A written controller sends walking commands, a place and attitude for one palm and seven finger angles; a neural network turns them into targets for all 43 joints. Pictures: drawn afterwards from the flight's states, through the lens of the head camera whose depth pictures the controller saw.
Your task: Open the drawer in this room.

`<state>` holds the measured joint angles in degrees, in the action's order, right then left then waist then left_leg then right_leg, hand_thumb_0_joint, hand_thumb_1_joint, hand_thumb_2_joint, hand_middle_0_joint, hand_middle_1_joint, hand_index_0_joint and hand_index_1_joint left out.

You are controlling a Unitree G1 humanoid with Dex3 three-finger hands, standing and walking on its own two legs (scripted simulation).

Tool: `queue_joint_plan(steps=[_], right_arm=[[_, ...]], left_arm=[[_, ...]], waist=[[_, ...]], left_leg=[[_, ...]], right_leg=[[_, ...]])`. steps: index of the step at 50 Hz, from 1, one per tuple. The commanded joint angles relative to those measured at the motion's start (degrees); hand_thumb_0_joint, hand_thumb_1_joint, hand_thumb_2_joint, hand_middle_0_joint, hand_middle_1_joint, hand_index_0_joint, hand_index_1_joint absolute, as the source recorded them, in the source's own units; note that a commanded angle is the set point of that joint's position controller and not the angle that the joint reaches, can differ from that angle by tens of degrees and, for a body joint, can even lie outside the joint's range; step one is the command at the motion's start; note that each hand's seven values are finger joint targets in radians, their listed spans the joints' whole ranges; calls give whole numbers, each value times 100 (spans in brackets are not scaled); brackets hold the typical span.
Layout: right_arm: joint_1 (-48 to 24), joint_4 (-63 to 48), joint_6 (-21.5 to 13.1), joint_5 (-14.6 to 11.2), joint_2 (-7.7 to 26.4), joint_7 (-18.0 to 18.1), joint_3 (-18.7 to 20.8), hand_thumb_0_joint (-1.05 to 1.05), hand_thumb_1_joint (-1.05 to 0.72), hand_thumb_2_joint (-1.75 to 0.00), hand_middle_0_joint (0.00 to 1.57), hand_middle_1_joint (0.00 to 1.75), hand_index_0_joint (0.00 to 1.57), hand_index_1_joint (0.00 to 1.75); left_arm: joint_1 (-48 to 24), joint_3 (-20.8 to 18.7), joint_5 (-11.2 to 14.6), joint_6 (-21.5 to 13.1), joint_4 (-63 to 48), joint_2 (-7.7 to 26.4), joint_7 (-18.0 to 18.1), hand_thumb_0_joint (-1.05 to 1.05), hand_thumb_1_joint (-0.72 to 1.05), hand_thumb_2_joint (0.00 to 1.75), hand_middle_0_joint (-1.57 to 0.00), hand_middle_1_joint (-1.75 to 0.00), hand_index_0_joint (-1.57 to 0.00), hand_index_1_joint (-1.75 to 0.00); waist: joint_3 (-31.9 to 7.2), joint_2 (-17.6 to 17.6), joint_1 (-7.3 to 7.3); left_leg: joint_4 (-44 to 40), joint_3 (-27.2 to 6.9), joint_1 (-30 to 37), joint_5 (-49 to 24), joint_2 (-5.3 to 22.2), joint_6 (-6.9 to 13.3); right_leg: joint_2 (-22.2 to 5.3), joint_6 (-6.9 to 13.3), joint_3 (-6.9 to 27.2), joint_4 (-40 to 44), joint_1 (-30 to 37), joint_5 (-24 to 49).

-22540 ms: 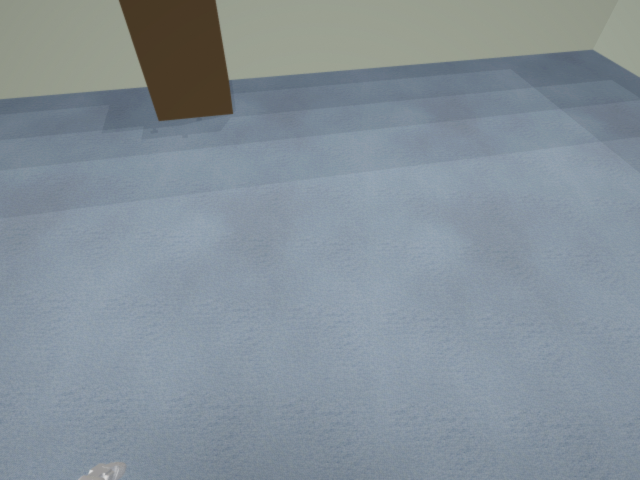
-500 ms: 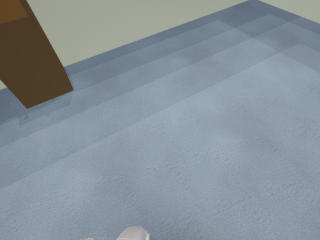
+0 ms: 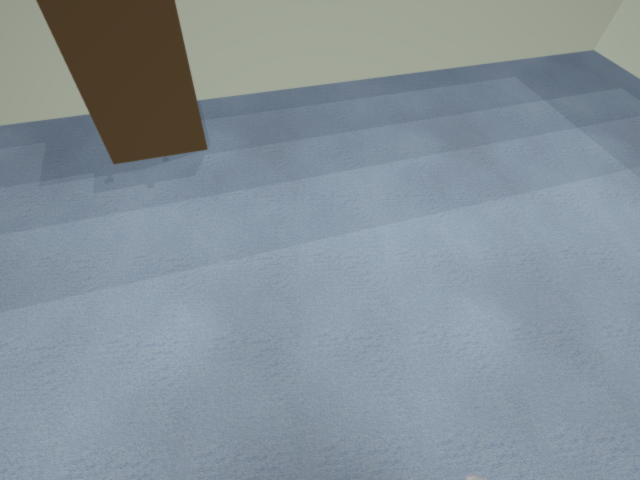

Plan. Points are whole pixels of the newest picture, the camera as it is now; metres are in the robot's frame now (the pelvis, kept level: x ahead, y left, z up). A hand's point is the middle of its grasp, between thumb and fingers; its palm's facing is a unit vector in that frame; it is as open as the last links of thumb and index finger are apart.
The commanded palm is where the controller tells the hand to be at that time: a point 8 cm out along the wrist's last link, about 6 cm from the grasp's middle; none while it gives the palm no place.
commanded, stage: turn or walk to find it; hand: left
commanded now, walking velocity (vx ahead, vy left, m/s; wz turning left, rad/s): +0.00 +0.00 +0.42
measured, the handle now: out of the picture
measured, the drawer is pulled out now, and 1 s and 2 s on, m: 0.00 0.00 0.00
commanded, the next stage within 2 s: stand and wait in 0.18 s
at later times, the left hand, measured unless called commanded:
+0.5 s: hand out of the picture -0.02 +0.18 -0.19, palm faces +0.15 -0.97 -0.21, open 7.4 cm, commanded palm none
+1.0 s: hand out of the picture -0.07 +0.14 -0.18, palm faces +0.12 -0.98 -0.16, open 7.4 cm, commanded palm none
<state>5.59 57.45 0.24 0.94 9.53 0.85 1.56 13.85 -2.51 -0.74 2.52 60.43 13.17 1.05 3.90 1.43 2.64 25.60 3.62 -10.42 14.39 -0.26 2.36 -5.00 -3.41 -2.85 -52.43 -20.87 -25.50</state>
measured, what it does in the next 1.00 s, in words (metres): steps on the spot: right foot, then left foot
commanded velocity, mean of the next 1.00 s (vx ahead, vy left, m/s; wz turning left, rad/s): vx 0.00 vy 0.00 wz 0.09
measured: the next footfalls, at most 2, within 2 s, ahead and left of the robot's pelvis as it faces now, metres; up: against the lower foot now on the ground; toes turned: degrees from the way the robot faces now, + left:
right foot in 0.16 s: +0.01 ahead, -0.13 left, +0.00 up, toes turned -1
left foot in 0.46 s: +0.01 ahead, +0.12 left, +0.00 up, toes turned +9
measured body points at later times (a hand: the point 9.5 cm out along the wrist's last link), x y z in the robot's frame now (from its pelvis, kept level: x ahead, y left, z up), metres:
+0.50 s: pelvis -0.02 +0.00 -0.01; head +0.00 +0.01 +0.44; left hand -0.03 +0.23 -0.17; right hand +0.03 -0.25 -0.16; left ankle -0.03 +0.11 -0.74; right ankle -0.01 -0.13 -0.74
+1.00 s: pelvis -0.04 -0.01 +0.00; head -0.04 -0.01 +0.45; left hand -0.07 +0.19 -0.16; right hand -0.03 -0.23 -0.16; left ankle -0.03 +0.11 -0.74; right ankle -0.03 -0.13 -0.74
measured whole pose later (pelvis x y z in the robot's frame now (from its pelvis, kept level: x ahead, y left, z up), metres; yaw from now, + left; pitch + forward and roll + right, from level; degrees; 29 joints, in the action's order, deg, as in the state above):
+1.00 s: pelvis -0.04 -0.01 +0.00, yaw +4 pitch -2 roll +0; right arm 16.0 66.1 -0.1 0.5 7.8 1.4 1.1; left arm 16.8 0.2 -0.4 -0.2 66.2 6.7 1.8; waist 2.3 0.1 0.4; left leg 23.1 4.1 -9.5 11.1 1.8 -0.3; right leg -2.2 -0.2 -4.6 -24.1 -8.7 -12.9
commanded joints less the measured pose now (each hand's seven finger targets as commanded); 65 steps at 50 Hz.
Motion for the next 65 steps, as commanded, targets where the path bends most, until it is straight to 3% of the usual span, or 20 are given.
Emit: queue_joint_plan(steps=[1, 6, 7, 8, 9, 10, 13, 19, 21, 22, 23, 24, 25, 27, 31, 33, 36, 40, 51, 65], right_arm=[[436, -46, -54, 7, 1039, 82, 254, 0, -90, -90, 20, 30, 20, 30], [323, -48, -5, -25, 956, 43, 306, 0, -90, -90, 20, 30, 20, 30], [339, -77, -10, -55, 813, 20, 295, 0, -90, -90, 20, 30, 20, 30], [384, -148, -4, -85, 591, -14, 268, 0, -90, -90, 20, 30, 20, 30], [258, -280, 45, -72, 428, -33, 232, 0, -90, -90, 20, 30, 20, 30], [63, -348, 160, -29, 580, -3, 278, 0, -90, -90, 20, 30, 20, 30], [373, -103, 177, -39, 493, -30, 287, 0, -90, -90, 20, 30, 20, 30], [576, 28, 86, -40, 278, -26, 161, 0, -90, -90, 20, 30, 20, 30], [977, 208, 8, -26, 321, -8, 134, 0, -90, -90, 20, 30, 20, 30], [1093, 264, -61, -26, 500, -4, 145, 0, -90, -90, 20, 30, 20, 30], [1049, 231, -107, 0, 811, 10, 195, 0, -90, -90, 20, 30, 20, 30], [939, 171, -94, 12, 1022, 25, 213, 0, -90, -90, 20, 30, 20, 30], [823, 257, -120, 23, 922, 70, 193, 0, -90, -90, 20, 30, 20, 30], [724, 312, -136, 20, 776, 136, 136, 0, -90, -90, 20, 30, 20, 30], [720, 429, -161, -35, 624, 159, 106, 0, -90, -90, 20, 30, 20, 30], [874, 479, -164, -79, 473, 122, 92, 0, -90, -90, 20, 30, 20, 30], [980, 555, -94, -57, 438, 105, 65, 0, -90, -90, 20, 30, 20, 30], [1078, 629, -94, -45, 398, 85, 19, 0, -90, -90, 20, 30, 20, 30], [1337, 680, -117, -37, 260, 97, -2, 0, -90, -90, 20, 30, 20, 30], [1293, 328, 22, 2, 302, 49, 140, 0, -90, -90, 20, 30, 20, 30]], left_arm=[[-43, 32, 1, -126, -312, 147, 14, 0, 90, 90, -20, -30, -20, -30], [383, -15, 0, -219, -176, 217, 63, 0, 90, 90, -20, -30, -20, -30], [486, -53, -18, -265, -167, 367, 86, 0, 90, 90, -20, -30, -20, -30], [473, -118, -64, -301, -181, 682, 116, 0, 90, 90, -20, -30, -20, -30], [523, -166, -74, -307, -249, 947, 107, 0, 90, 90, -20, -30, -20, -30], [565, -218, -55, -333, -286, 955, 107, 0, 90, 90, -20, -30, -20, -30], [19, -140, -70, -310, -408, 586, 127, 0, 90, 90, -20, -30, -20, -30], [145, -170, -84, -294, -274, 717, 106, 0, 90, 90, -20, -30, -20, -30], [15, -148, -9, -261, -220, 660, 103, 0, 90, 90, -20, -30, -20, -30], [49, -110, 26, -230, -227, 471, 93, 0, 90, 90, -20, -30, -20, -30], [196, -62, 41, -201, -243, 232, 68, 0, 90, 90, -20, -30, -20, -30], [261, -19, 38, -188, -261, 61, 70, 0, 90, 90, -20, -30, -20, -30], [5, 22, 22, -142, -160, 29, 84, 0, 90, 90, -20, -30, -20, -30], [-6, 53, -1, -110, -37, 26, 55, 0, 90, 90, -20, -30, -20, -30], [504, 133, 0, -222, 331, -28, 48, 0, 90, 90, -20, -30, -20, -30], [509, 160, 4, -288, 413, 117, 86, 0, 90, 90, -20, -30, -20, -30], [308, 170, 14, -309, 400, 115, 79, 0, 90, 90, -20, -30, -20, -30], [398, 170, 18, -293, 396, 66, 92, 0, 90, 90, -20, -30, -20, -30], [590, 122, 35, -308, 367, -24, 120, 0, 90, 90, -20, -30, -20, -30], [372, -96, -4, -202, 17, 159, 132, 0, 90, 90, -20, -30, -20, -30]], waist=[[-446, -909, -319], [-515, -765, -107], [-528, -395, -59], [-518, 499, -106], [-324, 1195, -9], [-226, 1655, 126], [-85, 692, -196], [-290, 842, -114], [-458, 643, -299], [-538, 33, -301], [-560, -863, -202], [-389, -1142, -141], [-197, -1622, -248], [118, -1365, -165], [-343, -586, -42], [-366, -220, -180], [67, 402, -288], [276, 51, -270], [192, -222, -231], [107, -15, -203]], left_leg=[[-633, -1097, 649, -3019, 1468, 697], [-162, -1253, 51, -2328, 1133, 384], [187, -1099, -376, -1721, 883, 150], [765, -605, -1057, -730, 371, -137], [1533, -265, -1446, 1190, -124, -335], [2445, -533, -1471, 1905, 12, -317], [3319, -513, -1447, 1442, 122, -344], [1270, 8, -723, 871, 132, -452], [55, 45, 136, -238, 183, -437], [-335, -411, 552, -867, 500, -330], [-506, -1216, 569, -1352, 1191, -49], [-729, -1574, 58, -1220, 1629, 265], [-1224, -1753, -237, -848, 1624, 401], [-1233, -1523, -403, -1280, 1537, 502], [-510, -866, 125, -1845, 1048, 230], [-350, -568, 139, -1483, 718, -57], [-510, -460, 194, -682, 644, -182], [-735, -462, 49, -141, 614, -188], [-634, -478, -179, -293, 605, -186], [114, -730, -1081, -50, 472, -129]], right_leg=[[8, -43, -56, 927, 17, -15], [74, -11, -237, 2604, 1038, 1226], [-215, 69, 22, 3062, 1515, 1802], [-1022, 365, 753, 3204, 1906, 2450], [-1823, 937, 1320, 3469, 1726, 2874], [-2012, 1305, 1620, 3678, 1169, 2908], [-1523, 1291, 767, 3387, 1001, 3388], [-1146, 1083, 357, 3052, 1174, 3213], [-957, 758, 183, 2710, 881, 2621], [-650, 509, 42, 2340, 543, 2031], [-236, 259, -169, 2018, 286, 1210], [-56, 156, -280, 1961, 466, 492], [3, 98, -285, 1626, 545, 137], [-48, 166, -58, 1324, 542, 31], [-62, 159, -9, 2826, 1091, 1326], [-334, 259, 232, 3149, 1298, 2316], [-331, 335, 325, 3329, 785, 1672], [-247, 319, 361, 3520, 676, 1011], [-238, 347, 277, 3390, 827, 1184], [-524, 453, 87, 3032, 665, 369]])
